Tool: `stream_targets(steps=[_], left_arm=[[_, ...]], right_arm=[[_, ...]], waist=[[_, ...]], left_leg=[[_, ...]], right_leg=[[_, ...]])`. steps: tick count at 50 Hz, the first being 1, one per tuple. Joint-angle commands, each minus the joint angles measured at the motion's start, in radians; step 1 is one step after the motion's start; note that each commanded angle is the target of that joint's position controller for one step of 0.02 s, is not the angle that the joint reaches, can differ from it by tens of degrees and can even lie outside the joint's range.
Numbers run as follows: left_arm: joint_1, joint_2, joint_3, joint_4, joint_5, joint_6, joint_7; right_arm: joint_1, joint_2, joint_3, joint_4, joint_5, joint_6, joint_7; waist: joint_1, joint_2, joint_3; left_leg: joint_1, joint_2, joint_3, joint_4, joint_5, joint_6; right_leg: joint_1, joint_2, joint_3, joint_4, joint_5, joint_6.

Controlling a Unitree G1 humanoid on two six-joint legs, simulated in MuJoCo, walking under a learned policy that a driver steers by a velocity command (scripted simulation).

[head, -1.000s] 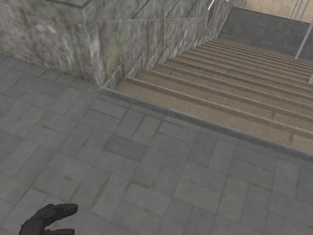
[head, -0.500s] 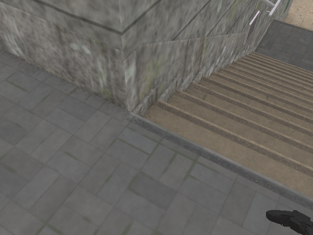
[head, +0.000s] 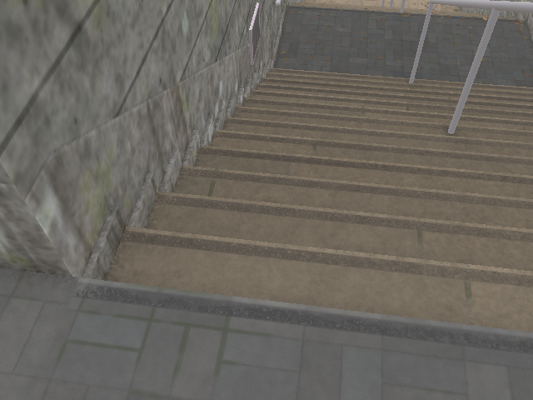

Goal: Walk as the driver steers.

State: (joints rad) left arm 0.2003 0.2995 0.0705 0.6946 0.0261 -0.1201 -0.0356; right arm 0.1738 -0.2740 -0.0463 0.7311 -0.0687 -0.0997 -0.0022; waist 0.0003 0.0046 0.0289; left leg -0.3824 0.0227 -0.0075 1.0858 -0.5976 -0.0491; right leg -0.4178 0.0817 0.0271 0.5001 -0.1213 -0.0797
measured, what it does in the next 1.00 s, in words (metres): walks ahead, turning right: left foot, then right foot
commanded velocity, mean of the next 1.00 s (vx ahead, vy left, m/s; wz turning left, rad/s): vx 0.12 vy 0.00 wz -0.40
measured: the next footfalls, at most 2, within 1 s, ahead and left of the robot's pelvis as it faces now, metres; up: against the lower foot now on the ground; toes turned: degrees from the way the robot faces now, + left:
left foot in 0.36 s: +0.11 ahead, +0.15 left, +0.00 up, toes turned -14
right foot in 0.82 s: +0.07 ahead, -0.08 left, +0.00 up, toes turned -25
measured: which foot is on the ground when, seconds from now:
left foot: up 0.00-0.34, down 0.36-0.82, up 0.84-1.00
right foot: down 0.00-0.36, up 0.38-0.80, down 0.82-1.00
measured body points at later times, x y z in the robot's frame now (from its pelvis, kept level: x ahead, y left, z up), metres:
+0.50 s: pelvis +0.07 +0.06 +0.02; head +0.09 +0.06 +0.47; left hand +0.30 +0.27 -0.07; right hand +0.11 -0.25 -0.07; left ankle +0.07 +0.16 -0.73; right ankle +0.02 -0.06 -0.65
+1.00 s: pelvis +0.14 -0.01 +0.02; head +0.15 -0.01 +0.47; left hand +0.29 +0.20 -0.10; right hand +0.15 -0.29 -0.10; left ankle +0.19 +0.12 -0.66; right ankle +0.03 -0.06 -0.73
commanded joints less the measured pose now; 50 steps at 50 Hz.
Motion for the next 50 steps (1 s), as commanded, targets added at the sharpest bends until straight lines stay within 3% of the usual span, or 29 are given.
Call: stream_targets(steps=[1,4,8,12,16,17,18,19,20,21,23,24,25,28,30,32,34,35,36,37,39,41,42,43,44,45,47,48,50], left_arm=[[0.001,0.118,0.024,-0.066,0.002,0.001,0.016],[-0.097,0.152,0.029,-0.134,0.015,-0.013,0.006],[0.001,0.155,0.040,-0.144,0.003,-0.027,-0.008],[0.058,0.141,0.039,-0.151,-0.010,-0.016,-0.016],[0.010,0.137,0.030,-0.145,-0.009,0.009,-0.021],[0.009,0.124,0.022,-0.137,-0.002,0.016,-0.025],[0.030,0.097,0.008,-0.125,0.004,0.022,-0.029],[0.071,0.035,-0.011,-0.160,0.015,0.025,-0.023],[0.029,0.085,0.002,-0.167,0.050,0.020,-0.015],[0.028,0.138,0.017,-0.132,0.052,0.030,-0.004],[0.096,0.162,0.033,-0.077,0.048,0.042,0.024],[0.077,0.133,0.024,-0.083,0.058,0.047,0.024],[0.069,0.113,0.015,-0.086,0.059,0.049,0.014],[0.033,0.082,0.000,-0.084,0.022,0.054,-0.012],[0.020,0.069,-0.005,-0.073,0.022,0.061,-0.020],[0.025,0.047,-0.014,-0.049,0.032,0.069,-0.033],[-0.029,0.080,-0.009,-0.070,0.040,0.064,-0.021],[-0.043,0.099,-0.005,-0.079,0.038,0.054,-0.010],[-0.052,0.106,-0.004,-0.082,0.030,0.040,0.000],[-0.058,0.103,-0.005,-0.081,0.022,0.026,0.006],[-0.022,0.092,-0.006,-0.066,0.005,0.000,0.000],[0.081,0.098,0.005,-0.045,0.011,-0.018,-0.008],[0.193,0.161,0.024,-0.026,0.013,-0.019,0.013],[0.311,0.196,0.037,-0.021,0.029,-0.020,0.024],[0.350,0.148,0.027,0.012,0.044,-0.021,0.025],[0.316,0.104,0.016,0.019,0.041,-0.015,0.017],[0.240,0.019,-0.020,0.008,0.031,-0.007,0.011],[0.203,0.017,-0.023,-0.006,0.032,0.000,0.015],[0.197,0.042,-0.018,-0.007,0.038,0.006,0.015]], right_arm=[[0.044,-0.134,-0.023,-0.079,-0.026,0.001,-0.025],[0.137,-0.120,-0.011,-0.036,0.006,0.030,-0.009],[0.077,-0.110,0.008,-0.044,0.013,0.054,-0.008],[0.023,-0.131,0.011,-0.057,0.023,0.037,-0.029],[0.060,-0.138,0.010,-0.060,0.056,0.015,-0.021],[0.072,-0.145,0.008,-0.065,0.064,0.010,-0.016],[0.097,-0.173,-0.001,-0.076,0.066,0.001,-0.016],[0.092,-0.278,-0.027,-0.105,0.061,-0.011,-0.028],[0.078,-0.311,-0.050,-0.106,0.021,-0.019,-0.026],[0.073,-0.274,-0.049,-0.105,0.019,-0.022,-0.030],[-0.078,-0.161,-0.015,-0.153,0.049,-0.027,-0.024],[-0.090,-0.143,-0.010,-0.164,0.061,-0.028,-0.024],[-0.099,-0.156,-0.014,-0.177,0.057,-0.024,-0.024],[-0.037,-0.191,-0.035,-0.172,0.044,-0.014,-0.016],[0.018,-0.192,-0.042,-0.149,0.050,-0.008,-0.003],[0.060,-0.163,-0.036,-0.129,0.063,0.001,0.025],[0.160,-0.227,-0.068,-0.089,0.049,0.020,0.038],[0.184,-0.232,-0.074,-0.080,0.044,0.023,0.031],[0.178,-0.203,-0.064,-0.075,0.043,0.019,0.020],[0.142,-0.173,-0.052,-0.071,0.042,0.013,0.012],[0.030,-0.160,-0.035,-0.072,0.035,0.016,0.005],[-0.004,-0.127,-0.018,-0.066,0.012,0.018,0.005],[-0.022,-0.066,-0.001,-0.106,0.006,0.010,0.009],[-0.061,-0.073,0.002,-0.108,-0.010,-0.010,0.029],[-0.061,-0.080,0.001,-0.087,0.012,-0.024,0.035],[-0.029,-0.093,-0.003,-0.055,0.011,-0.029,0.029],[0.006,-0.090,-0.006,-0.029,-0.023,-0.019,0.029],[-0.001,-0.063,0.002,-0.026,-0.024,-0.011,0.037],[-0.035,-0.042,0.007,-0.023,-0.003,0.002,0.054]], waist=[[-0.045,-0.059,-0.138],[-0.090,-0.031,-0.143],[-0.013,-0.062,-0.128],[0.044,-0.090,-0.137],[-0.003,-0.078,-0.145],[-0.015,-0.079,-0.150],[-0.026,-0.065,-0.173],[0.014,0.130,-0.252],[-0.019,0.142,-0.156],[-0.025,0.040,-0.148],[0.036,0.094,-0.101],[0.033,0.106,-0.095],[0.031,0.085,-0.108],[-0.016,0.062,-0.099],[-0.034,0.072,-0.095],[-0.053,0.085,-0.061],[-0.117,0.123,-0.010],[-0.127,0.127,0.002],[-0.121,0.125,0.005],[-0.098,0.123,-0.002],[-0.020,0.106,-0.029],[0.049,0.052,-0.088],[0.083,-0.126,-0.163],[0.161,-0.194,-0.102],[0.151,-0.124,-0.029],[0.115,-0.115,0.008],[0.045,-0.104,0.025],[0.024,-0.099,0.026],[0.023,-0.086,0.032]], left_leg=[[-0.138,0.060,-0.105,0.054,0.070,0.016],[-0.001,0.028,-0.042,-0.050,0.234,-0.009],[-0.038,0.032,-0.050,-0.218,0.252,-0.038],[-0.090,0.011,-0.053,-0.350,0.204,-0.023],[0.074,-0.043,-0.008,-0.630,0.365,0.040],[0.152,-0.033,-0.016,-0.695,0.459,0.077],[0.240,0.044,-0.066,-0.737,0.590,0.161],[0.431,0.303,-0.349,-0.763,0.919,0.438],[0.461,0.472,-0.522,-0.848,0.949,0.563],[0.432,0.429,-0.416,-0.861,0.891,0.484],[0.324,0.292,-0.200,-0.867,0.850,0.344],[0.285,0.253,-0.140,-0.861,0.900,0.325],[0.258,0.234,-0.093,-0.859,0.946,0.326],[0.333,0.186,-0.003,-0.842,0.959,0.321],[0.399,0.200,0.000,-0.803,0.974,0.307],[0.352,0.219,-0.025,-0.796,0.715,0.276],[0.345,0.270,-0.138,-0.861,0.279,0.327],[0.379,0.309,-0.203,-0.892,0.118,0.345],[0.400,0.330,-0.243,-0.905,0.052,0.344],[0.386,0.330,-0.247,-0.908,0.048,0.336],[0.255,0.283,-0.179,-0.882,0.118,0.311],[0.097,0.198,-0.071,-0.751,0.198,0.254],[-0.083,0.059,0.074,-0.477,0.235,0.153],[-0.370,-0.043,0.034,-0.235,0.082,0.100],[-0.485,-0.004,-0.050,-0.096,0.068,0.123],[-0.503,0.026,-0.045,-0.001,0.112,0.131],[-0.448,0.056,-0.029,0.016,0.210,0.142],[-0.411,0.063,-0.016,-0.014,0.264,0.139],[-0.390,0.057,0.009,-0.109,0.395,0.120]], right_leg=[[0.158,-0.293,0.402,-0.254,0.283,-0.241],[-0.006,-0.215,0.298,-0.282,0.184,-0.209],[0.084,-0.220,0.370,-0.249,-0.013,-0.200],[0.221,-0.257,0.493,-0.196,-0.034,-0.222],[0.187,-0.215,0.516,-0.129,0.074,-0.203],[0.152,-0.193,0.518,-0.111,0.092,-0.183],[0.109,-0.164,0.496,-0.064,0.040,-0.133],[-0.086,-0.012,0.325,0.088,-0.230,-0.003],[-0.300,0.053,0.167,0.290,-0.478,0.109],[-0.279,-0.025,0.147,0.458,-0.448,0.132],[-0.232,-0.046,0.089,0.619,-0.339,0.170],[-0.204,-0.044,0.052,0.693,-0.302,0.181],[-0.168,-0.045,0.012,0.750,-0.275,0.186],[-0.177,-0.084,-0.024,0.608,-0.189,0.210],[-0.157,-0.128,-0.035,0.410,-0.165,0.220],[-0.075,-0.160,-0.060,0.199,-0.185,0.201],[-0.100,-0.114,-0.113,0.144,-0.302,0.142],[-0.132,-0.112,-0.104,0.107,-0.306,0.101],[-0.131,-0.117,-0.082,0.055,-0.271,0.062],[-0.077,-0.113,-0.074,-0.004,-0.219,0.024],[0.163,-0.085,-0.090,-0.105,-0.092,-0.042],[0.434,-0.111,-0.057,-0.098,-0.089,-0.088],[0.621,-0.289,0.214,-0.123,-0.086,-0.230],[0.743,-0.454,0.544,-0.272,-0.015,-0.352],[0.735,-0.469,0.481,-0.295,-0.052,-0.294],[0.685,-0.435,0.385,-0.296,-0.078,-0.245],[0.554,-0.381,0.267,-0.332,-0.016,-0.204],[0.497,-0.360,0.224,-0.361,0.007,-0.191],[0.454,-0.327,0.149,-0.404,0.042,-0.175]])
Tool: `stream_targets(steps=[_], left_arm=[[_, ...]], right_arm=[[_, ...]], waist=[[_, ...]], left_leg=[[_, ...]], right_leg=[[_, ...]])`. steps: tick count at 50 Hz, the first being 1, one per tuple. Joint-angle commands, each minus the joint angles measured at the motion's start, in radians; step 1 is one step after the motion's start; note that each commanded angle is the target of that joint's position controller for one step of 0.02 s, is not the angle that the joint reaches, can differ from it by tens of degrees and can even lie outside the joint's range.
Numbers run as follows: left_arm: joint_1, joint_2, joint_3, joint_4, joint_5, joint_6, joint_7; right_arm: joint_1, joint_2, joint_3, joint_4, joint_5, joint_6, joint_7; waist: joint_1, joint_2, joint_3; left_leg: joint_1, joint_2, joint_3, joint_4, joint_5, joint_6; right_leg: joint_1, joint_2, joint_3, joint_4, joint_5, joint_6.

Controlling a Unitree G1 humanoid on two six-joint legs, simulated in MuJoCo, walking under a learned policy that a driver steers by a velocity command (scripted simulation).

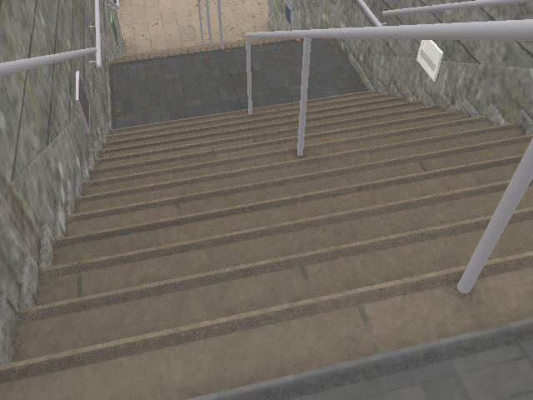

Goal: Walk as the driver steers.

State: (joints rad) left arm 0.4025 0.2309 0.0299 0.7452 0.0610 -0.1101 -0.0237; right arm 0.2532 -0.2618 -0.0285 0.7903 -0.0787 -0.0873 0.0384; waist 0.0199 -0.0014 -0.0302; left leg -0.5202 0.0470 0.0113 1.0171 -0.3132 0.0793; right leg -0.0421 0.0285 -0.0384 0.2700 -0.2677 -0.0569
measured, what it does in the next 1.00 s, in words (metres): walks ahead: left foot, then right foot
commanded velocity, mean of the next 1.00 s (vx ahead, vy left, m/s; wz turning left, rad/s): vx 0.48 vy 0.00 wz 0.04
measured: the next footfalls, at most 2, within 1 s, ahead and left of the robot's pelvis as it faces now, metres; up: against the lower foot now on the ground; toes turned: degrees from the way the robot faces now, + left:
left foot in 0.26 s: +0.31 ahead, +0.13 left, +0.00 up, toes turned +3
right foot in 0.76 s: +0.51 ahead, -0.10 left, +0.00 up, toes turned -3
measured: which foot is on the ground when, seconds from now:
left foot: up 0.00-0.24, down 0.26-0.78, up 0.80-1.00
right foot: down 0.00-0.28, up 0.30-0.74, down 0.76-1.00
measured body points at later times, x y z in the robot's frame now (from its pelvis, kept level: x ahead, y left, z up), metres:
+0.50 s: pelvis +0.25 +0.05 +0.00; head +0.27 +0.06 +0.45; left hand +0.36 +0.31 -0.13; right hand +0.25 -0.20 -0.14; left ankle +0.27 +0.13 -0.75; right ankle +0.32 -0.11 -0.67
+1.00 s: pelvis +0.49 +0.00 -0.02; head +0.50 +0.00 +0.43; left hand +0.46 +0.25 -0.16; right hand +0.60 -0.24 -0.15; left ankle +0.52 +0.14 -0.67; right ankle +0.47 -0.09 -0.75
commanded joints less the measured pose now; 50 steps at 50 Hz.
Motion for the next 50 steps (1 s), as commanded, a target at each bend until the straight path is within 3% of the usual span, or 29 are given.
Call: stream_targets(steps=[1,11,12,13,14,15,16,17,20,21,22,25,26,27,29,31,32,33,36,37,39,40,41,42,44,46,47,49,50], left_arm=[[-0.006,0.125,0.026,-0.055,0.008,-0.004,-0.002],[0.012,0.196,0.041,0.065,0.013,0.003,-0.043],[0.040,0.220,0.060,0.094,-0.080,0.040,0.005],[0.113,0.164,0.041,0.088,-0.078,0.046,0.029],[0.212,0.048,0.014,0.053,-0.105,0.048,0.030],[0.135,0.094,0.028,0.055,-0.067,0.052,0.036],[0.036,0.068,0.010,0.030,0.043,0.013,-0.033],[-0.059,0.113,0.023,0.035,0.049,-0.002,-0.027],[-0.039,0.028,-0.023,0.044,0.037,0.010,-0.018],[-0.002,0.139,0.030,0.040,-0.068,0.053,0.009],[-0.002,0.126,0.026,0.045,-0.070,0.075,0.019],[-0.124,0.063,0.008,0.004,-0.046,0.102,0.020],[-0.124,-0.016,-0.042,0.021,0.066,0.072,-0.020],[-0.155,0.006,-0.028,0.016,0.061,0.059,-0.027],[-0.238,0.058,-0.011,-0.005,0.024,0.042,-0.022],[-0.287,0.043,-0.017,-0.013,0.026,0.048,-0.031],[-0.291,0.090,0.013,-0.018,-0.054,0.070,-0.012],[-0.283,0.080,0.008,-0.016,-0.056,0.082,-0.005],[-0.286,0.075,0.014,-0.017,-0.029,0.096,0.007],[-0.207,0.055,0.003,-0.023,0.047,0.051,-0.010],[0.099,0.165,0.060,0.075,0.014,0.017,-0.002],[0.232,0.201,0.071,0.120,0.010,0.002,0.005],[0.261,0.156,0.038,0.096,0.021,-0.007,-0.007],[0.199,0.265,0.094,0.129,-0.069,0.033,0.007],[0.003,0.140,0.056,0.079,-0.063,0.052,0.006],[-0.043,0.104,0.045,0.095,-0.055,0.044,0.016],[-0.066,-0.126,-0.037,0.081,0.042,-0.002,0.009],[-0.055,-0.071,-0.028,0.105,0.082,-0.011,0.036],[-0.005,-0.025,-0.019,0.128,0.076,-0.010,0.035]], right_arm=[[-0.137,-0.039,-0.004,-0.084,0.014,-0.004,0.024],[-0.257,-0.098,-0.003,-0.138,0.037,0.017,0.015],[0.014,-0.116,-0.030,-0.044,0.043,0.032,-0.002],[0.181,-0.175,-0.047,-0.009,0.029,0.027,-0.015],[0.294,-0.295,-0.083,-0.007,0.025,0.028,-0.028],[0.295,-0.271,-0.079,0.009,0.085,0.038,-0.027],[0.286,-0.122,-0.018,0.034,0.014,-0.029,-0.004],[0.119,-0.072,-0.014,0.023,0.023,-0.043,-0.004],[0.001,-0.008,0.008,0.016,0.042,-0.040,-0.038],[0.048,-0.140,-0.037,0.025,0.070,-0.019,-0.027],[0.062,-0.146,-0.041,0.036,0.075,-0.014,-0.019],[0.100,-0.101,-0.035,0.058,0.088,0.000,-0.022],[0.110,-0.015,-0.008,0.044,-0.027,-0.051,-0.003],[0.159,-0.038,-0.020,0.058,-0.025,-0.059,0.002],[0.201,-0.063,-0.021,0.080,-0.004,-0.061,0.013],[0.194,-0.053,-0.007,0.083,-0.001,-0.050,0.029],[0.192,-0.130,-0.039,0.092,0.129,-0.018,-0.013],[0.192,-0.122,-0.031,0.092,0.129,-0.003,-0.027],[0.213,-0.108,-0.033,0.101,0.075,0.033,-0.054],[0.173,-0.070,-0.003,0.103,-0.063,-0.027,-0.002],[0.049,-0.152,-0.042,0.081,-0.031,-0.059,0.029],[0.242,-0.030,-0.010,0.126,-0.033,-0.063,0.042],[0.298,0.069,0.024,0.109,-0.025,-0.071,0.060],[0.177,-0.103,-0.052,0.081,0.121,-0.016,-0.020],[0.095,-0.097,-0.060,0.062,0.097,0.044,-0.048],[0.106,-0.064,-0.064,0.058,0.073,0.111,-0.045],[0.028,0.134,0.026,0.021,-0.074,0.055,0.002],[0.153,0.140,0.034,0.065,-0.055,0.019,0.052],[0.151,0.064,0.013,0.074,-0.029,0.009,0.074]], waist=[[0.006,-0.074,0.093],[-0.042,-0.084,0.080],[-0.114,-0.117,0.053],[-0.141,-0.066,-0.075],[-0.151,0.201,-0.299],[-0.165,0.179,-0.353],[-0.151,0.218,-0.127],[-0.113,0.172,0.084],[-0.007,0.032,0.008],[0.022,0.010,-0.031],[0.031,0.014,-0.020],[0.014,0.073,0.049],[-0.041,0.067,0.061],[-0.064,0.035,0.076],[-0.082,0.045,0.060],[-0.077,0.071,0.050],[-0.035,0.066,0.026],[-0.033,0.077,0.032],[-0.045,0.094,0.105],[0.006,0.090,0.114],[0.131,-0.032,0.003],[0.109,-0.226,-0.179],[0.099,-0.280,-0.279],[0.082,-0.148,-0.085],[0.011,-0.027,0.071],[-0.039,-0.098,0.124],[-0.021,-0.057,0.128],[-0.044,-0.017,0.062],[-0.021,-0.038,0.055]], left_leg=[[-0.230,0.028,0.011,-0.103,0.172,-0.019],[0.100,-0.082,0.072,-0.461,0.345,0.037],[0.241,-0.119,0.136,-0.449,0.151,0.033],[0.528,0.007,-0.015,-0.396,0.308,0.074],[0.858,0.315,-0.480,-0.474,0.278,0.234],[0.827,0.353,-0.728,-0.652,0.301,0.246],[0.641,0.251,-0.618,-0.771,-0.332,0.187],[0.451,0.234,-0.508,-0.787,-0.316,0.185],[0.231,0.206,-0.354,-0.867,-0.042,0.173],[0.267,0.190,-0.279,-0.820,0.301,0.150],[0.240,0.175,-0.198,-0.813,0.467,0.151],[0.217,0.115,-0.095,-0.860,0.401,0.132],[0.260,0.173,-0.157,-0.889,0.253,0.201],[0.357,0.199,-0.202,-0.891,0.214,0.223],[0.428,0.185,-0.179,-0.866,0.255,0.217],[0.300,0.131,-0.098,-0.839,0.272,0.191],[0.302,0.129,-0.045,-0.801,0.448,0.119],[0.295,0.122,-0.027,-0.777,0.497,0.095],[0.384,0.144,-0.030,-0.696,0.564,0.081],[0.344,0.214,-0.123,-0.643,0.644,0.129],[0.275,0.108,-0.052,-0.314,0.683,0.108],[0.080,-0.031,-0.012,0.068,0.265,0.055],[-0.218,-0.187,-0.071,0.328,-0.330,0.043],[-0.323,-0.091,-0.092,0.382,-0.245,0.011],[-0.212,-0.012,-0.124,0.275,-0.123,-0.010],[-0.076,0.019,-0.114,0.160,-0.054,-0.030],[-0.156,0.061,-0.187,0.229,0.117,0.012],[-0.111,0.047,-0.129,0.125,0.346,0.033],[-0.124,0.035,-0.086,0.131,0.358,0.025]], right_leg=[[0.050,-0.254,0.174,-0.179,0.224,-0.192],[0.017,-0.269,0.072,-0.034,0.633,-0.136],[0.048,-0.171,-0.034,0.241,0.815,-0.051],[-0.137,-0.146,-0.033,0.519,0.661,-0.016],[-0.443,0.013,-0.044,0.997,0.106,0.034],[-0.539,0.072,0.127,1.131,-0.280,0.015],[-0.665,0.019,0.293,1.083,-0.142,-0.039],[-0.746,-0.040,0.186,1.068,-0.119,-0.038],[-0.579,-0.144,0.164,0.925,-0.055,-0.011],[-0.479,-0.111,0.084,0.889,-0.024,0.016],[-0.473,-0.113,0.079,0.849,-0.011,0.033],[-0.497,-0.142,0.045,0.668,0.152,0.051],[-0.618,-0.168,0.110,0.622,0.252,0.049],[-0.706,-0.160,0.131,0.553,0.295,0.050],[-0.745,-0.139,0.116,0.449,0.385,0.046],[-0.589,-0.106,0.043,0.447,0.398,0.036],[-0.457,-0.105,0.011,0.516,0.481,0.030],[-0.436,-0.099,0.007,0.532,0.444,0.028],[-0.433,-0.068,-0.018,0.468,0.207,0.001],[-0.395,-0.104,0.066,0.464,0.113,-0.016],[-0.070,-0.036,-0.012,0.364,0.172,-0.043],[0.286,-0.185,0.166,0.304,0.281,-0.222],[0.437,-0.378,0.545,0.164,0.278,-0.404],[0.278,-0.432,0.609,0.085,0.287,-0.310],[-0.034,-0.399,0.415,0.049,0.300,-0.218],[-0.241,-0.336,0.257,-0.017,0.168,-0.162],[-0.316,-0.346,0.224,-0.018,0.053,-0.199],[-0.360,-0.269,0.076,0.075,0.096,-0.176],[-0.364,-0.257,0.036,0.092,0.075,-0.177]])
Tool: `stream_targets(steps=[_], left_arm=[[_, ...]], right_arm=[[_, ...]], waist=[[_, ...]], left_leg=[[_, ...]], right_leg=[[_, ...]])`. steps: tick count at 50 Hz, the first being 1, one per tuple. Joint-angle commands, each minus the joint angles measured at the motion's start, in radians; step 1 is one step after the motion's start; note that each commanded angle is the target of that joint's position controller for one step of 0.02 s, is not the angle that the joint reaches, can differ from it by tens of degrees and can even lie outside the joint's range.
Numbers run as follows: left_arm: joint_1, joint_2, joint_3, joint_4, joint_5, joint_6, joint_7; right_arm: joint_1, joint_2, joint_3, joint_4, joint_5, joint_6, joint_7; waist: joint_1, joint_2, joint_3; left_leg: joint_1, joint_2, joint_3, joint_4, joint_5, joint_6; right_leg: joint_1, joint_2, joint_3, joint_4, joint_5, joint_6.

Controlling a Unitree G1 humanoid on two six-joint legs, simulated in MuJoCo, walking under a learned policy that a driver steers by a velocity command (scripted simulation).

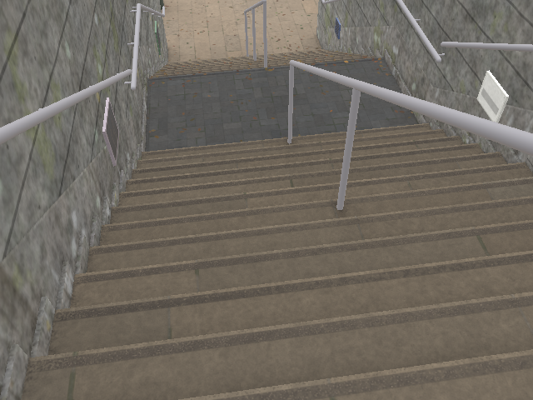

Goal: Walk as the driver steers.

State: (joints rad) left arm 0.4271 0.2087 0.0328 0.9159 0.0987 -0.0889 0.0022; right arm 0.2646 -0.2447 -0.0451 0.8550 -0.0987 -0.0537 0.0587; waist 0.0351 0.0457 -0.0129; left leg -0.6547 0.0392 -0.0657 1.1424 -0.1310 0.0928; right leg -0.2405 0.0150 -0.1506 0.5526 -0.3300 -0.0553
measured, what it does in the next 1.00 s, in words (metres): goes down, turning left: left foot 0.16 m lower, then right foot 0.17 m lower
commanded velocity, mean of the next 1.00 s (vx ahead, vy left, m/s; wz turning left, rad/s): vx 0.50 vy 0.00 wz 0.55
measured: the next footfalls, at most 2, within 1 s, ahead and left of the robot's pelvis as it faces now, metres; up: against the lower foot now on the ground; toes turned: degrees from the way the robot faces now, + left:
left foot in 0.30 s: +0.26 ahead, +0.15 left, -0.16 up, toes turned +14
right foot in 0.74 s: +0.54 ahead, +0.00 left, -0.33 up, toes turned +24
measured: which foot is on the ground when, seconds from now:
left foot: up 0.00-0.28, down 0.30-0.74, up 0.76-1.00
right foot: down 0.00-0.32, up 0.34-0.72, down 0.74-1.00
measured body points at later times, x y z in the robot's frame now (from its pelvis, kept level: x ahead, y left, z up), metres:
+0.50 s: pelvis +0.26 +0.07 -0.17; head +0.26 +0.07 +0.28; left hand +0.29 +0.32 -0.30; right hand +0.28 -0.17 -0.32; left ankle +0.22 +0.14 -0.89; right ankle +0.34 -0.08 -0.80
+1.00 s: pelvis +0.51 +0.08 -0.34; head +0.51 +0.08 +0.11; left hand +0.33 +0.23 -0.49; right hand +0.72 -0.06 -0.47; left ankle +0.57 +0.29 -0.95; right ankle +0.50 -0.01 -1.06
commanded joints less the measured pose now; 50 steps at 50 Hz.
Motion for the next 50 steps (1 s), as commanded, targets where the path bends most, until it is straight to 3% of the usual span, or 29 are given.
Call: stream_targets(steps=[1,4,8,12,14,15,16,17,18,19,20,22,24,26,27,29,32,35,36,37,38,39,40,42,43,44,45,47,50], left_arm=[[-0.048,-0.045,-0.048,-0.040,0.043,-0.045,0.034],[0.136,0.002,-0.065,0.027,0.015,-0.051,0.050],[0.186,0.036,-0.070,0.073,0.021,-0.039,-0.013],[0.197,0.040,-0.060,0.113,-0.020,-0.019,0.009],[0.175,0.087,-0.043,0.124,-0.006,0.008,-0.001],[0.130,0.128,-0.034,0.123,0.019,0.023,-0.026],[0.264,0.057,-0.045,0.180,0.044,0.030,-0.064],[0.345,-0.070,-0.085,0.150,0.029,0.020,-0.106],[0.106,0.011,-0.056,0.052,-0.025,0.000,-0.107],[-0.172,0.065,-0.040,-0.099,-0.058,-0.046,-0.081],[-0.226,0.100,-0.026,-0.132,-0.057,-0.055,-0.051],[-0.127,0.037,-0.046,-0.085,-0.016,-0.037,-0.005],[-0.098,-0.017,-0.052,-0.054,0.007,0.008,-0.010],[-0.004,-0.042,-0.075,-0.047,0.021,0.022,-0.043],[-0.086,-0.006,-0.073,-0.063,0.029,0.019,-0.055],[-0.248,0.031,-0.079,-0.116,0.006,0.012,-0.042],[-0.213,0.045,-0.069,-0.167,-0.002,0.041,-0.043],[-0.146,0.117,-0.045,-0.148,-0.014,0.037,-0.042],[-0.040,0.182,-0.009,-0.107,-0.038,0.025,-0.036],[0.152,0.260,0.035,-0.050,-0.040,0.002,-0.037],[0.207,0.325,0.047,-0.052,-0.001,-0.001,-0.056],[0.217,0.345,0.060,-0.080,0.028,0.014,-0.081],[0.161,0.337,0.068,-0.071,0.026,0.026,-0.086],[-0.008,0.052,-0.023,-0.089,0.023,0.011,-0.085],[-0.072,-0.005,-0.041,-0.083,0.005,-0.006,-0.074],[-0.079,-0.067,-0.053,-0.051,-0.007,-0.036,-0.038],[-0.057,-0.027,-0.048,-0.024,-0.015,-0.063,-0.017],[0.043,0.036,-0.048,0.026,-0.003,-0.094,-0.002],[0.117,0.158,-0.026,0.100,0.033,-0.072,-0.017]], right_arm=[[0.074,0.020,0.030,-0.020,-0.022,-0.031,0.050],[-0.064,-0.015,0.018,-0.044,0.005,-0.028,0.027],[-0.168,0.003,0.030,-0.102,-0.011,0.016,0.013],[-0.222,0.009,0.033,-0.087,-0.018,0.014,-0.009],[-0.052,-0.032,0.004,-0.009,-0.003,0.001,-0.012],[0.187,-0.090,-0.033,0.072,0.018,-0.008,-0.015],[0.378,-0.203,-0.080,0.119,0.004,0.001,-0.006],[0.529,-0.272,-0.092,0.157,0.027,0.001,0.003],[0.676,-0.229,-0.096,0.220,-0.003,-0.006,0.003],[0.496,-0.188,-0.078,0.160,0.016,-0.032,-0.006],[0.351,-0.116,-0.051,0.134,0.029,-0.039,0.001],[0.117,0.068,0.036,0.072,-0.008,-0.057,0.005],[0.078,0.009,0.036,0.047,0.049,-0.062,0.000],[0.109,-0.035,0.041,0.049,0.018,-0.071,0.000],[0.190,0.016,0.053,0.068,-0.002,-0.086,-0.025],[0.256,0.024,0.058,0.067,0.023,-0.092,-0.060],[0.201,-0.070,0.058,0.013,-0.002,-0.067,-0.017],[0.248,-0.080,0.059,0.017,0.017,-0.050,-0.002],[0.242,-0.105,0.052,0.011,0.028,-0.038,0.013],[0.263,-0.076,0.060,0.005,-0.006,-0.046,0.048],[0.547,0.083,0.070,0.050,0.046,-0.058,0.063],[0.598,0.040,0.072,0.014,0.086,-0.055,0.065],[0.342,-0.046,0.059,-0.092,0.082,-0.042,0.049],[0.219,-0.010,0.080,-0.076,0.053,-0.019,0.003],[0.221,0.035,0.083,-0.070,0.047,-0.007,0.013],[0.270,0.075,0.093,-0.032,0.005,-0.004,0.038],[0.243,0.070,0.092,-0.034,-0.019,0.005,0.062],[0.076,-0.015,0.057,-0.045,0.020,-0.007,0.086],[0.078,-0.034,0.044,-0.037,0.032,-0.013,0.064]], waist=[[-0.028,-0.052,0.009],[0.049,-0.105,0.022],[0.034,-0.096,0.164],[0.076,-0.055,0.184],[-0.004,-0.003,0.143],[-0.124,0.044,0.077],[-0.159,0.169,-0.082],[-0.153,0.201,-0.402],[-0.281,0.098,-0.281],[-0.275,0.037,-0.097],[-0.209,0.018,-0.026],[-0.016,-0.130,0.098],[0.000,0.000,0.098],[0.044,0.004,0.044],[-0.038,-0.080,0.035],[-0.125,-0.103,0.018],[-0.022,-0.012,0.063],[-0.009,-0.039,0.119],[0.036,-0.064,0.092],[0.088,-0.101,-0.061],[-0.027,-0.338,-0.311],[0.001,-0.256,-0.341],[0.074,-0.213,-0.150],[-0.031,0.068,0.026],[-0.121,0.017,0.089],[-0.142,-0.037,0.141],[-0.116,-0.133,0.161],[-0.005,-0.079,0.101],[-0.054,-0.071,0.055]], left_leg=[[-0.050,0.083,-0.074,-0.218,0.428,-0.008],[0.027,0.047,0.046,-0.469,0.698,-0.056],[0.151,0.052,0.061,-0.553,0.543,-0.021],[0.188,0.056,0.097,-0.728,0.427,-0.010],[0.426,0.015,0.173,-0.832,0.429,-0.012],[0.689,-0.018,0.214,-0.894,0.514,0.012],[1.047,0.068,0.120,-0.702,0.804,0.141],[1.423,0.237,-0.124,-0.435,1.083,0.342],[1.433,0.232,-0.219,-0.524,0.919,0.322],[1.276,0.273,-0.335,-0.601,0.440,0.314],[1.051,0.296,-0.399,-0.674,0.152,0.303],[0.462,0.279,-0.306,-0.734,0.144,0.251],[0.106,0.135,-0.201,-0.790,0.056,0.276],[-0.157,0.048,-0.157,-0.639,0.041,0.227],[0.021,0.024,-0.199,-0.548,-0.027,0.216],[0.103,-0.035,-0.168,-0.389,-0.238,0.140],[-0.238,-0.043,-0.275,-0.340,-0.405,0.154],[0.029,-0.040,-0.403,-0.110,-0.418,0.135],[0.109,-0.067,-0.389,0.059,-0.309,0.111],[-0.042,-0.113,-0.308,0.351,-0.045,0.039],[-0.328,-0.205,-0.101,0.888,-0.671,-0.046],[-0.598,-0.218,-0.094,1.153,-0.687,-0.088],[-0.899,-0.142,-0.086,1.202,-0.566,-0.135],[-0.702,0.037,-0.153,0.806,-0.133,-0.095],[-0.463,0.094,-0.095,0.687,-0.081,-0.063],[-0.344,0.122,-0.068,0.445,0.116,-0.027],[-0.318,0.104,-0.019,0.384,0.140,-0.023],[-0.220,0.090,0.006,0.050,0.378,-0.039],[-0.424,0.065,-0.129,0.058,0.326,-0.032]], right_leg=[[-0.086,-0.214,0.126,-0.122,0.107,-0.127],[-0.126,-0.184,0.072,0.016,0.026,-0.125],[-0.229,-0.318,0.185,0.032,-0.111,-0.131],[-0.071,-0.329,0.197,0.177,-0.125,-0.099],[-0.069,-0.278,0.124,0.389,0.004,-0.075],[-0.124,-0.243,0.051,0.609,0.122,-0.041],[-0.316,-0.133,-0.016,1.047,-0.076,0.043],[-0.525,-0.059,0.062,1.404,-0.482,0.093],[-0.778,-0.024,0.125,1.489,-0.473,0.090],[-1.025,-0.037,0.167,1.343,-0.394,0.099],[-1.021,-0.094,0.221,1.250,-0.313,0.071],[-0.743,-0.224,0.347,0.784,0.085,0.013],[-0.418,-0.165,0.209,0.511,0.231,0.031],[-0.147,-0.102,0.139,0.589,0.392,0.037],[-0.345,-0.132,0.248,0.423,0.669,0.053],[-0.345,-0.123,0.238,0.028,0.911,0.072],[0.072,-0.058,0.142,0.140,0.637,0.087],[0.115,-0.066,0.180,-0.236,0.561,0.045],[0.189,-0.073,0.152,-0.367,0.565,0.005],[0.522,-0.169,0.191,-0.119,0.685,-0.125],[0.829,-0.381,0.324,0.219,1.512,-0.339],[0.885,-0.529,0.564,0.205,1.618,-0.461],[0.758,-0.606,0.776,0.046,1.009,-0.456],[0.240,-0.474,0.497,-0.076,0.573,-0.257],[-0.066,-0.380,0.356,-0.150,0.565,-0.197],[-0.234,-0.251,0.230,-0.174,0.465,-0.124],[-0.296,-0.222,0.208,-0.200,0.359,-0.137],[-0.273,-0.242,0.180,-0.254,0.266,-0.173],[0.041,-0.359,0.286,-0.151,0.587,-0.182]])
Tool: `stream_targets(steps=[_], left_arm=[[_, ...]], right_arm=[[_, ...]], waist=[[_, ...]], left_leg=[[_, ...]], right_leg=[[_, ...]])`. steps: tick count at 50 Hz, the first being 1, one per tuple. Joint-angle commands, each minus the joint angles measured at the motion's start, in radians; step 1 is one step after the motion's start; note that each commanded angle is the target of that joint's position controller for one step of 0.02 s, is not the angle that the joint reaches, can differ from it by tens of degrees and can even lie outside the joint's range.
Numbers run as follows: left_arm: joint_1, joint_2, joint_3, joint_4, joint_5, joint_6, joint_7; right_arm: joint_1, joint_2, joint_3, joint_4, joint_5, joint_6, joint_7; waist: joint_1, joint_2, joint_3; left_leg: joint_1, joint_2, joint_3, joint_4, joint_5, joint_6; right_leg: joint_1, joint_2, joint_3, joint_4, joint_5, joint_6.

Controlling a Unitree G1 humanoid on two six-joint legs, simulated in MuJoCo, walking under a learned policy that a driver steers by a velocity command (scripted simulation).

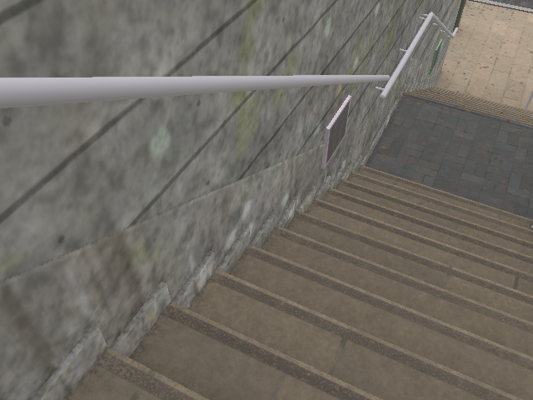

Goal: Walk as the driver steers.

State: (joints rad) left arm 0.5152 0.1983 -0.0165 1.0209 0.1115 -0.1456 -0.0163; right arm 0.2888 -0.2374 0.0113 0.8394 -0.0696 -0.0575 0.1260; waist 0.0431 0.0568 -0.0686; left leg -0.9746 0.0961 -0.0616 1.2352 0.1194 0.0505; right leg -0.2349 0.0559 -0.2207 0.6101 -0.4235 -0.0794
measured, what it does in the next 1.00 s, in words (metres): goes down: left foot, then right foot 0.16 m lower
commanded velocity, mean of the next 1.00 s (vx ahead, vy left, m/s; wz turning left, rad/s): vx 0.23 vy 0.00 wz -0.04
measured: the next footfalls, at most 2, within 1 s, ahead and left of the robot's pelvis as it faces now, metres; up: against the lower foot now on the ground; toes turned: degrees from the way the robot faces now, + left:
left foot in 0.26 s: +0.19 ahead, +0.16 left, +0.00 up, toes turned +15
right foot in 0.62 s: +0.39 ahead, -0.03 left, -0.16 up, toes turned +4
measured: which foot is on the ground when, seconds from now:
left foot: up 0.00-0.24, down 0.26-0.64, up 0.66-0.94, down 0.96-1.00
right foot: down 0.00-0.28, up 0.30-0.60, down 0.62-0.98, up 1.00-1.00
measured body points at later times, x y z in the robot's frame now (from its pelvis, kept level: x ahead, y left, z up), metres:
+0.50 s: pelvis +0.22 +0.05 -0.03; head +0.24 +0.04 +0.42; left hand +0.37 +0.34 -0.12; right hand +0.27 -0.21 -0.17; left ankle +0.15 +0.15 -0.72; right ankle +0.34 -0.07 -0.72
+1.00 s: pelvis +0.38 +0.05 -0.18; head +0.40 +0.06 +0.27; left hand +0.55 +0.30 -0.28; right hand +0.53 -0.19 -0.27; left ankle +0.43 +0.17 -0.88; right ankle +0.34 -0.04 -0.87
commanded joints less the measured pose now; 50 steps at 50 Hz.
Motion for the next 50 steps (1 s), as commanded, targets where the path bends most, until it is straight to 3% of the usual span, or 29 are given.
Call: stream_targets(steps=[1,6,10,13,14,15,16,17,19,20,21,22,23,24,27,28,31,32,33,34,35,36,38,39,43,45,48,49,50], left_arm=[[-0.007,0.170,0.023,-0.009,0.014,-0.007,-0.003],[0.035,0.068,-0.027,0.026,0.003,-0.003,0.013],[0.013,0.198,0.011,0.017,-0.028,-0.004,0.036],[-0.135,0.319,0.074,-0.084,-0.029,0.015,0.008],[-0.217,0.348,0.097,-0.120,-0.036,0.022,-0.025],[-0.185,0.154,0.053,-0.167,-0.006,0.022,-0.073],[-0.344,0.095,0.038,-0.260,-0.094,0.012,-0.114],[-0.552,0.067,0.038,-0.344,-0.127,0.007,-0.097],[-0.423,0.095,0.047,-0.279,-0.052,0.020,-0.058],[-0.188,0.122,0.057,-0.191,-0.095,0.088,-0.009],[-0.169,0.107,0.059,-0.172,-0.076,0.132,0.011],[-0.177,0.033,0.028,-0.165,0.016,0.086,-0.021],[-0.106,0.049,0.054,-0.138,-0.008,0.066,-0.030],[-0.108,0.094,0.076,-0.139,-0.053,0.041,-0.040],[-0.330,0.155,0.088,-0.205,-0.041,0.038,-0.038],[-0.309,0.126,0.078,-0.185,-0.031,0.037,-0.037],[0.005,0.204,0.117,-0.090,-0.049,0.033,0.006],[0.167,0.307,0.154,-0.072,-0.065,0.038,0.025],[0.064,0.417,0.162,-0.141,-0.077,0.030,0.015],[0.046,0.361,0.156,-0.170,-0.019,0.020,-0.002],[-0.058,0.335,0.131,-0.212,0.003,0.009,-0.022],[-0.187,0.334,0.116,-0.270,-0.029,0.010,-0.043],[-0.311,0.141,0.038,-0.275,-0.068,0.019,-0.027],[-0.341,0.135,0.035,-0.300,-0.079,0.022,-0.017],[-0.367,0.291,0.071,-0.327,-0.052,0.004,0.003],[-0.378,0.310,0.083,-0.374,-0.045,0.011,-0.026],[-0.306,0.238,0.078,-0.378,-0.092,0.047,-0.043],[-0.208,0.142,0.056,-0.387,-0.100,0.053,-0.041],[-0.183,0.060,0.022,-0.436,-0.068,0.052,-0.030]], right_arm=[[0.050,-0.049,-0.015,-0.017,-0.009,-0.010,-0.004],[-0.055,-0.039,-0.009,-0.072,-0.031,-0.011,-0.005],[-0.183,-0.024,-0.006,-0.163,-0.008,-0.030,-0.017],[-0.004,-0.143,-0.067,-0.122,0.021,-0.046,-0.043],[0.244,-0.230,-0.116,-0.034,0.028,-0.070,-0.063],[0.481,-0.268,-0.121,0.055,0.004,-0.081,-0.095],[0.631,-0.173,-0.094,0.069,-0.045,-0.089,-0.098],[0.530,-0.154,-0.093,0.091,-0.031,-0.101,-0.114],[0.272,-0.016,-0.040,0.060,0.025,-0.067,-0.116],[0.123,-0.133,-0.090,0.026,0.078,-0.024,-0.147],[0.027,-0.125,-0.089,0.014,0.088,-0.027,-0.161],[-0.158,0.070,0.003,-0.133,-0.036,-0.075,-0.135],[-0.182,0.001,-0.016,-0.137,-0.058,-0.080,-0.130],[-0.139,-0.062,-0.035,-0.120,-0.066,-0.089,-0.130],[0.066,-0.028,-0.005,-0.032,-0.008,-0.057,-0.127],[0.136,-0.060,-0.005,-0.007,-0.017,-0.038,-0.122],[-0.019,-0.224,-0.040,-0.035,-0.037,-0.010,-0.086],[0.037,-0.177,-0.042,-0.061,-0.031,-0.004,-0.056],[0.110,0.016,0.011,-0.115,0.002,-0.011,-0.033],[-0.029,-0.056,0.004,-0.173,0.033,-0.020,-0.030],[-0.075,-0.134,-0.022,-0.224,0.061,-0.035,-0.043],[-0.029,-0.164,-0.033,-0.269,0.069,-0.030,-0.070],[-0.011,-0.108,-0.011,-0.235,-0.015,-0.018,-0.098],[0.030,-0.077,-0.005,-0.230,-0.034,-0.006,-0.097],[-0.013,-0.008,0.009,-0.253,-0.027,0.041,-0.045],[0.008,-0.106,-0.019,-0.239,-0.003,0.029,-0.055],[-0.025,-0.146,-0.044,-0.250,0.046,0.008,-0.101],[0.008,-0.237,-0.070,-0.237,0.065,-0.015,-0.126],[0.011,-0.303,-0.104,-0.254,0.032,-0.024,-0.120]], waist=[[-0.070,-0.048,0.088],[-0.033,-0.103,0.132],[-0.008,-0.103,0.149],[-0.080,-0.140,0.103],[-0.203,-0.031,0.068],[-0.247,0.261,-0.199],[-0.325,0.061,-0.245],[-0.310,-0.041,0.042],[-0.118,-0.092,0.063],[-0.020,-0.048,0.161],[0.040,-0.012,0.173],[0.038,0.014,0.029],[0.072,-0.031,0.064],[0.061,-0.039,0.044],[-0.056,0.003,0.174],[-0.080,-0.005,0.148],[0.083,-0.111,0.081],[0.130,-0.324,-0.106],[0.014,-0.374,-0.323],[0.105,-0.124,-0.212],[0.057,-0.045,-0.100],[-0.022,-0.117,-0.032],[-0.115,-0.027,0.112],[-0.139,-0.066,0.082],[-0.126,-0.087,-0.007],[-0.089,-0.128,-0.004],[-0.052,-0.124,-0.059],[-0.014,0.055,-0.231],[-0.018,0.295,-0.276]], left_leg=[[-0.154,-0.009,-0.115,-0.042,0.065,0.019],[0.013,0.008,0.016,0.005,-0.070,0.017],[0.051,-0.019,0.081,-0.123,-0.358,0.009],[0.636,-0.162,0.239,-0.310,-0.456,-0.019],[0.997,-0.194,0.218,-0.483,-0.205,0.034],[1.509,0.104,-0.187,-0.531,0.248,0.342],[1.523,0.273,-0.510,-0.678,0.304,0.431],[1.241,0.295,-0.540,-0.698,0.113,0.368],[0.837,0.220,-0.298,-0.568,0.014,0.278],[0.569,0.183,-0.199,-0.712,0.158,0.210],[0.399,0.142,-0.111,-0.703,-0.012,0.154],[0.245,0.046,0.054,-0.600,-0.377,0.018],[0.028,-0.018,0.158,-0.524,-0.532,0.021],[-0.024,-0.035,0.222,-0.512,-0.590,0.020],[0.269,0.105,0.074,-0.383,-0.626,0.017],[0.343,0.140,0.027,-0.292,-0.552,0.021],[0.446,0.084,0.088,0.135,-0.313,-0.045],[0.272,-0.067,0.162,0.639,-0.539,-0.114],[-0.037,-0.146,0.088,1.027,-1.070,-0.184],[-0.275,-0.118,-0.013,1.062,-1.035,-0.198],[-0.316,-0.069,-0.033,0.976,-0.907,-0.187],[-0.294,-0.040,-0.113,0.903,-0.798,-0.172],[-0.077,0.012,-0.113,0.555,-0.471,-0.128],[0.070,0.000,-0.048,0.459,-0.339,-0.141],[0.563,-0.050,0.116,-0.096,-0.327,-0.172],[0.549,-0.104,0.092,-0.216,-0.433,-0.164],[0.570,-0.104,0.009,-0.628,-0.212,-0.046],[0.855,0.077,-0.130,-0.605,0.355,0.179],[1.098,0.295,-0.497,-0.726,0.598,0.523]], right_leg=[[0.120,-0.395,0.324,-0.159,0.725,-0.134],[0.083,-0.345,0.162,-0.149,0.611,-0.104],[0.238,-0.374,0.110,-0.091,0.924,-0.087],[0.018,-0.309,0.018,0.105,1.186,-0.085],[-0.229,-0.242,0.032,0.409,1.060,-0.034],[-0.599,-0.047,0.066,0.943,-0.166,0.100],[-0.833,-0.010,0.288,0.916,-0.334,0.086],[-0.929,-0.072,0.343,0.792,-0.256,0.082],[-0.729,-0.164,0.304,0.653,-0.083,0.050],[-0.415,-0.095,0.317,0.512,0.092,0.082],[-0.270,-0.099,0.317,0.414,0.322,0.089],[-0.120,-0.178,0.341,0.260,0.753,0.061],[0.129,-0.097,0.249,0.235,0.951,0.071],[0.199,-0.046,0.194,0.257,0.997,0.109],[-0.027,-0.101,0.218,0.033,0.694,0.138],[-0.005,-0.087,0.190,0.040,0.712,0.121],[0.269,-0.029,0.093,-0.253,0.793,0.060],[0.621,-0.109,0.199,-0.152,1.237,-0.155],[0.861,-0.405,0.646,0.055,1.895,-0.470],[0.800,-0.468,0.652,0.088,1.952,-0.446],[0.568,-0.471,0.619,0.104,1.669,-0.369],[0.300,-0.500,0.772,0.040,1.322,-0.389],[-0.168,-0.356,0.624,-0.102,0.988,-0.264],[-0.323,-0.272,0.584,-0.121,0.949,-0.285],[-0.514,-0.114,0.481,-0.070,0.655,-0.204],[-0.346,-0.185,0.609,-0.040,0.646,-0.235],[-0.043,-0.225,0.790,0.044,0.756,-0.252],[-0.131,-0.108,0.633,0.280,0.524,-0.117],[-0.535,0.113,0.400,0.514,-0.207,0.052]])
Keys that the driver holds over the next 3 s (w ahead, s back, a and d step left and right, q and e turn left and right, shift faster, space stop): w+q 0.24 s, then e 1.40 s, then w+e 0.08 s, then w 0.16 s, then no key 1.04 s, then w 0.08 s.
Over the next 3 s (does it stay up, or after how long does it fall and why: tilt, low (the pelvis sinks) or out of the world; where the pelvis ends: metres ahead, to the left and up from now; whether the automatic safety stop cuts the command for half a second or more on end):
stays up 0.55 -0.08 -0.32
